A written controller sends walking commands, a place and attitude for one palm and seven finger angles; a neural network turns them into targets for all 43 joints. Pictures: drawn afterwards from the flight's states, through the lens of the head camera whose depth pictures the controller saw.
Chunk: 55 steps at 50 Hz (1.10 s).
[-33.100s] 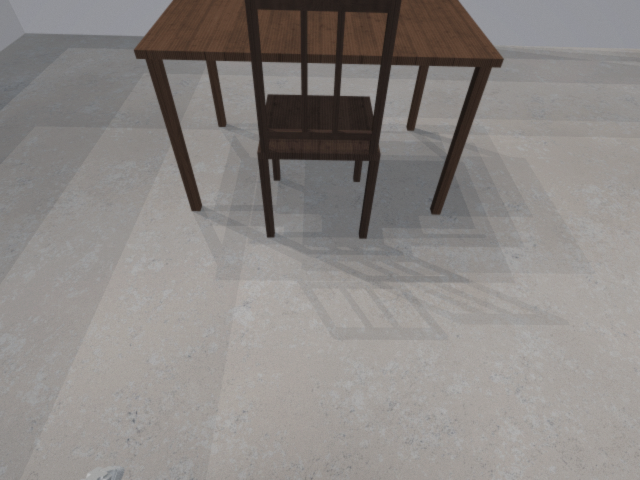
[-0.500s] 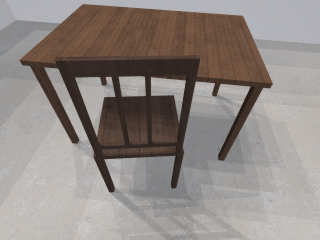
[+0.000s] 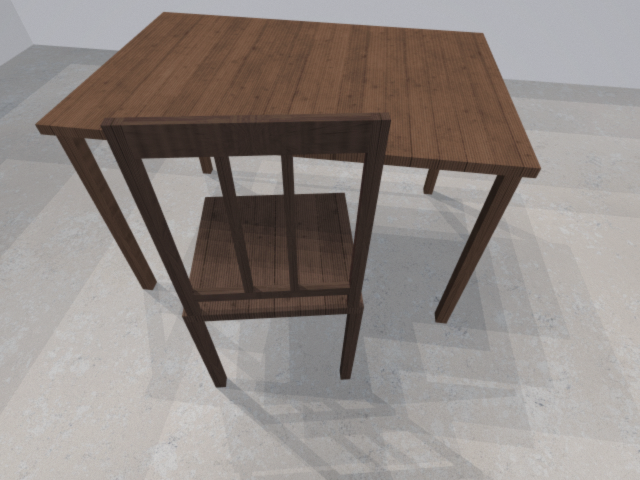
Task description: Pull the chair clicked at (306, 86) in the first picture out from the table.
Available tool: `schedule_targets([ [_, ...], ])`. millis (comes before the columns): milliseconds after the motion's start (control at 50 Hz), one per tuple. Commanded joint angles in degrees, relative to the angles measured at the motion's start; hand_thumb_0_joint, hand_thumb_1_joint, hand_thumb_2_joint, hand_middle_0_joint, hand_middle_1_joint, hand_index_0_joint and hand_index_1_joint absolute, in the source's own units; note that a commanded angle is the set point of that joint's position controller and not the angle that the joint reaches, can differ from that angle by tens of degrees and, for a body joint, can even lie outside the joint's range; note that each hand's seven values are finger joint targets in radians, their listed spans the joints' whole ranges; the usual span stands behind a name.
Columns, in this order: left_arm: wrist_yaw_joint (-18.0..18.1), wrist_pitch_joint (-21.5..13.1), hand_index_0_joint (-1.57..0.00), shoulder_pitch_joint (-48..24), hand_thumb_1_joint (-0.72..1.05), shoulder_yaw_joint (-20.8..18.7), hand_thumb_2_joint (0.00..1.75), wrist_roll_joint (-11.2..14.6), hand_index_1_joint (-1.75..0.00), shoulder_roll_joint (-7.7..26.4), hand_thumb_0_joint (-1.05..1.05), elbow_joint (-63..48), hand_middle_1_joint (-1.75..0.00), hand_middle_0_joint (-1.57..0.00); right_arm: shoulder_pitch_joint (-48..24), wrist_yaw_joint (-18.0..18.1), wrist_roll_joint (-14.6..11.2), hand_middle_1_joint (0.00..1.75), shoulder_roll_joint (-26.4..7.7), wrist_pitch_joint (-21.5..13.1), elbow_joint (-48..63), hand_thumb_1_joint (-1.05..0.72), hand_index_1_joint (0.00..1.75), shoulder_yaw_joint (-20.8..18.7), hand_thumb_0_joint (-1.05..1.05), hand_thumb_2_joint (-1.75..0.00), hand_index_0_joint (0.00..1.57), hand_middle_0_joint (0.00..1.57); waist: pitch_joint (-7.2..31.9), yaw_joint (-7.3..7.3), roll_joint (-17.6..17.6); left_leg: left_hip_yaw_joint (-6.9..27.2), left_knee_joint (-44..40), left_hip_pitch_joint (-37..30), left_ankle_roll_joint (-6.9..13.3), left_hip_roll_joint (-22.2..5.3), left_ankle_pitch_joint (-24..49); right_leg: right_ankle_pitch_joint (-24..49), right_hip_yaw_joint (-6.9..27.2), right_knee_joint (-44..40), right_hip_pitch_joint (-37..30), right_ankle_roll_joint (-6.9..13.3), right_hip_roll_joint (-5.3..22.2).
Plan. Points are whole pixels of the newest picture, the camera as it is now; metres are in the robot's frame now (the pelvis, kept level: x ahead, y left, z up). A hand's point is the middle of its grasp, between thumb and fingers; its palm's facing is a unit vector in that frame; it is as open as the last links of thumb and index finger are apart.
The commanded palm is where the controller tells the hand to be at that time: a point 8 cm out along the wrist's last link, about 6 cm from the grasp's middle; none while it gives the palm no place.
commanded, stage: look again from close up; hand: left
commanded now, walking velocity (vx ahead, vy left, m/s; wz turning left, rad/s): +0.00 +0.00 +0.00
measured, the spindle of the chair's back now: (237, 233) +0.54 +0.20 -0.07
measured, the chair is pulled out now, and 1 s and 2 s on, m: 0.14 0.14 0.14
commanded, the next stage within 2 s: shuffle to correct the standing spot in 0.34 s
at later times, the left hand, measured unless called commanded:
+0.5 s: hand out of the picture -0.04 +0.14 -0.18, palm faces +0.05 -0.99 -0.16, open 7.4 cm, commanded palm none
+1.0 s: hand out of the picture +0.08 +0.18 -0.18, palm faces +0.15 -0.97 -0.20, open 7.3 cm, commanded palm none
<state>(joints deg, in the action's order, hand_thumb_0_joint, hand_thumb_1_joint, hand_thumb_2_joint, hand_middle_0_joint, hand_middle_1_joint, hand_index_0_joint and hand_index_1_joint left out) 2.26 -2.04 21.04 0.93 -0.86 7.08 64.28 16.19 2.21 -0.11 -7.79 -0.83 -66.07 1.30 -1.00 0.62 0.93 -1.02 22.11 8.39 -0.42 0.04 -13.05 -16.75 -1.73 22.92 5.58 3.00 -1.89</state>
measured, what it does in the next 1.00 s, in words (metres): lifts its right foot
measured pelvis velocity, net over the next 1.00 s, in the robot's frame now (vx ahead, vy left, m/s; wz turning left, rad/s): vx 0.07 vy -0.01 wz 0.14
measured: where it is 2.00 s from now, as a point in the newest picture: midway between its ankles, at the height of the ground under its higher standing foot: outside the picture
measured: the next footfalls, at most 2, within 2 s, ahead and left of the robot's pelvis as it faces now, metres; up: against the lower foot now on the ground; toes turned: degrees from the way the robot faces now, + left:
right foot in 1.10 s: +0.23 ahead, -0.14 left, +0.00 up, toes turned +5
left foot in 1.34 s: +0.15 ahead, +0.06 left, +0.00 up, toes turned +8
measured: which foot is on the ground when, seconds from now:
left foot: down 0.00-1.00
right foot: down 0.00-0.78, up 0.80-1.00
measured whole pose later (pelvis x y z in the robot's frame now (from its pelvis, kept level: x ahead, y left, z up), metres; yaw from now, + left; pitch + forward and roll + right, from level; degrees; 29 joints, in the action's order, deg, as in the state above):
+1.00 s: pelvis +0.07 -0.01 -0.01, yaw +8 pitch +0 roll +1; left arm 0.4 -0.3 14.5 -3.0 -1.5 10.1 59.4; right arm 24.2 2.1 1.3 -4.8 -2.2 -65.7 0.4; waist -3.0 -1.7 1.4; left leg 3.4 23.9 5.0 -0.3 0.7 -18.8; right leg -22.8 -2.2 52.8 27.2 0.7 3.3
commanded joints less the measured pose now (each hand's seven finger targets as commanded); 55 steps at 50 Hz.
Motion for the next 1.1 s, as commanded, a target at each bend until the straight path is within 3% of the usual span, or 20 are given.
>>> schedule_targets([
  [0,0.2,-0.4,-0.20,6.6,0.90,-0.9,0.90,0.3,-0.30,4.8,0.00,-0.8,-0.30,-0.20,3.0,0.4,0.2,0.30,-4.7,-0.8,1.3,-0.90,0.30,-0.9,0.00,-0.90,0.20,0.20,-4.1,0.21,0.2,4.5,-2.1,-0.6,1.8,-4.7,11.2,15.9,6.2,-4.7,5.2,-0.6,7.4],
  [420,0.3,-0.5,-0.20,7.2,0.90,-1.0,0.90,0.3,-0.30,5.1,0.00,-0.6,-0.30,-0.20,2.8,0.4,0.3,0.30,-4.6,-0.5,1.4,-0.90,0.30,-1.0,0.00,-0.90,0.20,0.20,-3.2,0.23,0.5,4.0,-1.5,-1.2,1.4,-4.5,10.7,18.9,6.4,-5.0,4.6,-0.9,7.5],
  [480,0.0,-0.2,-0.20,7.4,0.90,-1.4,0.90,0.1,-0.30,5.1,0.00,-0.2,-0.30,-0.20,3.5,0.3,0.4,0.30,-4.2,-0.2,0.6,-0.90,0.30,-1.0,0.00,-0.90,0.20,0.20,-4.6,0.28,1.5,3.4,-0.2,0.7,1.8,-3.7,3.3,6.5,5.5,-5.8,4.8,-0.6,7.3],
  [540,-0.4,0.4,-0.20,7.9,0.90,-2.2,0.90,0.0,-0.30,5.8,0.00,-0.6,-0.30,-0.20,2.9,-0.2,0.9,0.30,-4.0,0.2,1.5,-0.90,0.30,-1.4,0.00,-0.90,0.20,0.20,-8.8,0.77,2.8,2.4,3.5,6.9,2.0,-1.5,-4.1,-9.6,7.8,-8.2,6.7,1.0,8.5],
  [580,-0.6,0.6,-0.20,9.1,0.90,-2.9,0.90,-0.1,-0.30,6.5,0.00,-0.9,-0.30,-0.20,2.3,-0.3,1.0,0.30,-3.2,0.2,2.4,-0.90,0.30,-1.6,0.00,-0.90,0.20,0.20,-9.8,1.41,5.2,0.6,8.3,11.3,2.2,-0.5,-6.1,-13.8,10.2,-10.3,5.1,2.5,10.8],
  [640,-0.5,0.1,-0.20,9.2,0.90,-3.3,0.90,-0.2,-0.30,6.6,0.00,-1.3,-0.30,-0.20,1.9,-0.3,1.3,0.30,-2.7,-0.2,3.8,-0.90,0.30,-2.0,0.00,-0.90,0.20,0.20,-10.1,1.00,5.5,-0.5,13.7,14.4,2.1,-1.3,-8.6,-6.1,12.8,-9.1,3.8,6.2,15.2],
  [680,-0.5,0.0,-0.20,8.9,0.90,-3.4,0.90,-0.4,-0.30,6.4,0.00,-1.4,-0.30,-0.20,4.5,-0.3,1.2,0.30,-1.9,-0.7,3.2,-0.90,0.30,-2.0,0.00,-0.90,0.20,0.20,-8.8,-0.45,2.8,-1.6,8.9,9.4,2.8,-1.8,-6.7,1.2,8.8,-4.3,5.0,6.3,14.4],
  [700,-0.6,0.0,-0.20,7.5,0.90,-3.3,0.90,-0.4,-0.30,5.7,0.00,-1.6,-0.30,-0.20,7.6,-0.3,1.1,0.30,-2.1,-1.2,2.2,-0.90,0.30,-1.9,0.00,-0.90,0.20,0.20,-7.9,-1.95,-0.4,-0.1,4.2,3.7,3.5,-2.2,-1.9,5.5,4.5,1.8,7.5,4.7,11.2],
  [720,-1.0,-0.2,-0.20,6.4,0.90,-3.1,0.90,-0.4,-0.30,4.6,0.00,-1.9,-0.30,-0.20,12.2,-0.1,1.2,0.30,-4.3,-1.9,0.4,-0.90,0.30,-2.3,0.00,-0.90,0.20,0.20,-5.9,-3.33,-7.6,7.3,1.7,-3.1,6.1,-5.8,8.8,8.6,-1.5,12.9,11.6,2.1,5.9],
  [740,-1.0,-0.8,-0.20,4.7,0.90,-2.6,0.90,-0.3,-0.30,3.3,0.00,-2.8,-0.30,-0.20,17.7,0.5,1.4,0.30,-7.3,-2.4,-1.6,-0.90,0.30,-2.9,0.00,-0.90,0.20,0.20,-3.7,-4.87,-16.5,19.5,-1.0,-10.4,11.6,-14.0,23.1,-0.8,-6.2,24.8,20.1,-0.4,2.1],
  [760,-0.7,-0.9,-0.20,0.7,0.90,-2.8,0.90,-0.6,-0.30,4.5,0.00,-4.2,-0.30,-0.20,20.1,1.1,1.4,0.30,-7.2,-2.1,-2.6,-0.90,0.30,-2.6,0.00,-0.90,0.20,0.20,-6.0,-5.83,-15.6,25.6,-3.2,-12.2,16.0,-18.7,36.5,-16.7,-3.5,34.9,28.4,-0.4,1.5],
  [780,-0.6,-0.7,-0.20,-1.6,0.90,-3.0,0.90,-0.6,-0.30,5.2,0.00,-5.1,-0.30,-0.20,20.1,1.2,1.3,0.30,-7.0,-1.9,-2.2,-0.90,0.30,-2.3,0.00,-0.90,0.20,0.20,-7.2,-5.24,-8.2,25.8,-2.6,-9.8,17.4,-20.9,39.4,-17.9,-0.3,38.9,30.2,0.0,3.4],
  [800,-0.8,-0.5,-0.20,-2.2,0.90,-3.2,0.90,-0.6,-0.30,4.6,0.00,-5.6,-0.30,-0.20,17.4,1.2,1.6,0.30,-7.1,-2.2,-1.0,-0.90,0.30,-2.3,0.00,-0.90,0.20,0.20,-7.1,-4.02,-5.8,24.4,-2.7,-8.3,17.1,-20.3,37.4,-15.9,1.2,40.2,30.7,-0.3,5.1],
  [860,-1.9,0.3,-0.20,-3.2,0.90,-3.5,0.90,-0.3,-0.30,3.7,0.00,-6.9,-0.30,-0.20,12.3,1.1,1.4,0.30,-7.9,-2.7,1.2,-0.90,0.30,-2.7,0.00,-0.90,0.20,0.20,-5.2,-2.07,-7.5,19.3,-5.2,-3.8,14.2,-15.4,26.5,-8.8,1.1,37.8,28.1,-1.9,5.9],
  [900,-2.4,0.7,-0.20,-3.7,0.90,-3.8,0.90,-0.2,-0.30,3.6,0.00,-7.8,-0.30,-0.20,10.3,1.1,1.4,0.30,-8.4,-2.8,2.1,-0.90,0.30,-3.1,0.00,-0.90,0.20,0.20,-4.9,-1.30,-8.6,16.7,-6.3,-1.4,13.1,-14.2,21.9,-6.2,0.7,34.2,26.7,-2.4,6.3],
  [960,-2.6,0.7,-0.20,-6.6,0.90,-4.1,0.90,-0.1,-0.30,3.3,0.00,-9.0,-0.30,-0.20,9.4,0.8,1.9,0.30,-8.8,-2.2,2.8,-0.90,0.30,-3.8,0.00,-0.90,0.20,0.20,-5.5,-1.91,-9.6,12.7,-5.2,0.5,10.7,-12.5,18.7,-4.0,-2.1,24.0,22.3,-2.6,5.5],
  [1000,-2.7,0.3,-0.20,-4.1,0.90,-4.5,0.90,-0.1,-0.30,3.7,0.00,-8.2,-0.30,-0.20,7.9,0.7,2.0,0.30,-9.1,-1.7,3.3,-0.90,0.30,-4.2,0.00,-0.90,0.20,0.20,-5.3,-0.45,-7.8,10.6,-1.8,4.9,8.7,-11.5,16.6,0.6,-3.8,16.2,13.7,-2.5,3.6],
  [1040,-2.4,-0.6,-0.20,3.8,0.90,-5.2,0.90,0.0,-0.30,6.5,0.00,-4.9,-0.30,-0.20,8.9,0.2,1.7,0.30,-8.2,-1.3,3.1,-0.90,0.30,-4.2,0.00,-0.90,0.20,0.20,-1.2,2.62,-0.5,7.1,9.5,9.2,5.4,-7.0,11.5,7.8,-3.2,6.8,-1.3,-2.4,2.7],
  [1060,-1.7,-1.3,-0.20,8.3,0.90,-5.8,0.90,-0.4,-0.30,10.6,0.00,-3.5,-0.30,-0.20,10.6,-0.3,1.2,0.30,-5.4,-1.4,3.7,-0.90,0.30,-3.7,0.00,-0.90,0.20,0.20,2.7,3.98,10.7,2.0,21.6,16.8,2.8,-1.5,-1.4,11.8,9.2,3.1,-10.3,0.9,11.8],
  [1080,-1.4,-0.9,-0.20,8.9,0.90,-6.4,0.90,-0.1,-0.30,15.0,0.00,-4.1,-0.30,-0.20,11.5,-0.2,0.8,0.30,-3.2,-0.6,5.5,-0.90,0.30,-3.8,0.00,-0.90,0.20,0.20,4.2,3.18,19.3,-0.7,35.4,20.1,1.9,2.1,-24.0,11.7,22.7,-5.7,-8.0,6.8,24.1],
])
